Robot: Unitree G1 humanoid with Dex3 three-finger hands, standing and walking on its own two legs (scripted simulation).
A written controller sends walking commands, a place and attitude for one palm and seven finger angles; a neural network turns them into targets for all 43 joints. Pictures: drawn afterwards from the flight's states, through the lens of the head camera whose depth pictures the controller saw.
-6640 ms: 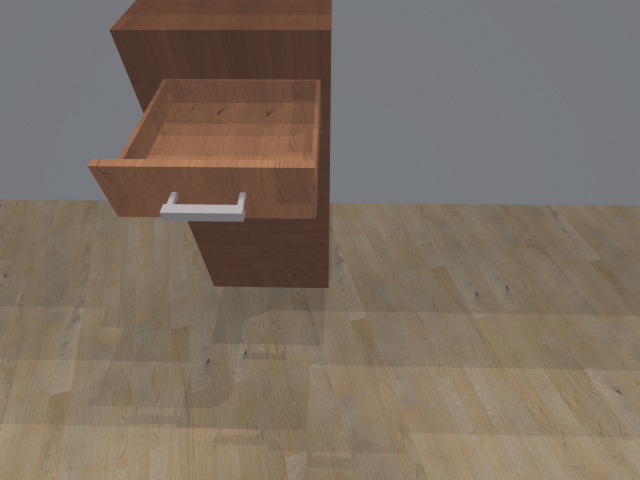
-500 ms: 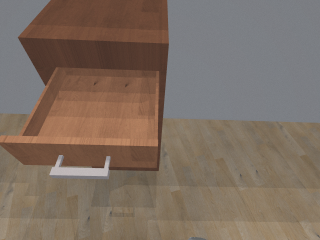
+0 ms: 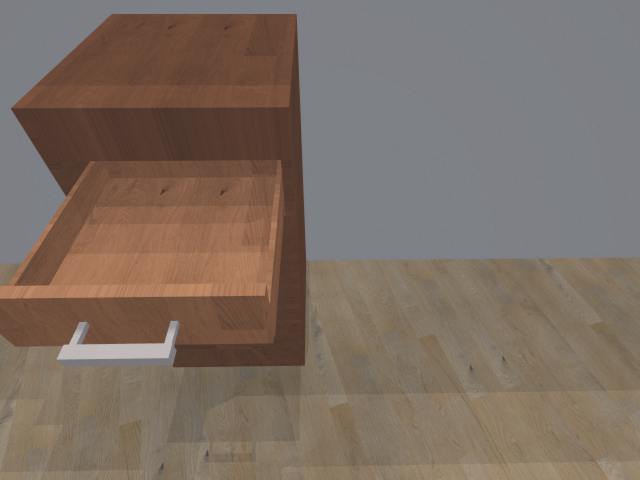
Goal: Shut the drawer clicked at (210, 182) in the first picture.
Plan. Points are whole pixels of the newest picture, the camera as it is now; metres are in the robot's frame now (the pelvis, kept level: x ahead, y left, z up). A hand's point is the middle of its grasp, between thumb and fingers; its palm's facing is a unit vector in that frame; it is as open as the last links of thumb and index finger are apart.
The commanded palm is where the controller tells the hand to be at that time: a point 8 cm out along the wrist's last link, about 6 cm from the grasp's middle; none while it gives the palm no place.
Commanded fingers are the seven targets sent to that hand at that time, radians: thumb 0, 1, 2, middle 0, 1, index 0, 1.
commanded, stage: come to a stop and stand still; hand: left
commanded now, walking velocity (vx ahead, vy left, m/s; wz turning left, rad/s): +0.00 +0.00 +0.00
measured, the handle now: (123, 341) +0.30 +0.28 +0.00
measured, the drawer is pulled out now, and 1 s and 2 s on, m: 0.29 0.29 0.29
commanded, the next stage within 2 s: look again from close up in 0.52 s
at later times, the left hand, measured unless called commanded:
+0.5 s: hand out of the picture -0.06 +0.11 -0.17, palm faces +0.05 -0.98 -0.17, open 7.4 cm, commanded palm none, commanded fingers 0.00 0.90 0.90 -0.20 -0.30 -0.20 -0.30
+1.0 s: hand out of the picture -0.04 +0.13 -0.17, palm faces +0.06 -0.99 -0.14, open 7.3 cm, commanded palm none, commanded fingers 0.00 0.90 0.90 -0.20 -0.30 -0.20 -0.30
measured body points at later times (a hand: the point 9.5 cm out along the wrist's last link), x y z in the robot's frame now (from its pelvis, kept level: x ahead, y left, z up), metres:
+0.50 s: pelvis -0.03 -0.04 +0.01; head -0.04 -0.04 +0.46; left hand -0.07 +0.17 -0.15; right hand -0.07 -0.26 -0.16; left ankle -0.03 +0.09 -0.73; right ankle -0.01 -0.12 -0.73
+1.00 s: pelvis -0.02 -0.02 +0.01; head -0.04 -0.01 +0.46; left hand -0.05 +0.18 -0.16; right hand -0.05 -0.21 -0.15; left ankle -0.03 +0.09 -0.73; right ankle -0.01 -0.12 -0.73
